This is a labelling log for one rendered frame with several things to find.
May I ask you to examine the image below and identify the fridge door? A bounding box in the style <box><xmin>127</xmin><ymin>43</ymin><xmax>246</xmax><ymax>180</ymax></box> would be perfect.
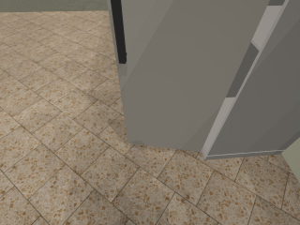
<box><xmin>107</xmin><ymin>0</ymin><xmax>270</xmax><ymax>152</ymax></box>

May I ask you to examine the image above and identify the handle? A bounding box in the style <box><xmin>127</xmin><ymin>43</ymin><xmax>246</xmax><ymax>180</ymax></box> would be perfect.
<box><xmin>111</xmin><ymin>0</ymin><xmax>127</xmax><ymax>64</ymax></box>

